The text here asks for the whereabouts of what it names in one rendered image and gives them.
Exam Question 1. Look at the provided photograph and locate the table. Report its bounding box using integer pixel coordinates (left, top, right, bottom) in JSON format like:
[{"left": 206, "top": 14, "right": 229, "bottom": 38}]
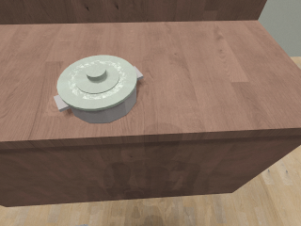
[{"left": 0, "top": 0, "right": 301, "bottom": 207}]

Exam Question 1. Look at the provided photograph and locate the pot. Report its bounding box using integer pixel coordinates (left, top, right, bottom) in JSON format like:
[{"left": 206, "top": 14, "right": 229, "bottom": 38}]
[{"left": 54, "top": 66, "right": 144, "bottom": 124}]

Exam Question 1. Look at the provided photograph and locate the lid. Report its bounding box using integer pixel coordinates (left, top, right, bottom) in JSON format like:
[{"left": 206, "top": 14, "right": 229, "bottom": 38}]
[{"left": 56, "top": 55, "right": 137, "bottom": 111}]

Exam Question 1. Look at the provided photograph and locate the knob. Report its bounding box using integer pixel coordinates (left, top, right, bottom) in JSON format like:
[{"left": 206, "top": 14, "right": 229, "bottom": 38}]
[{"left": 86, "top": 64, "right": 106, "bottom": 81}]

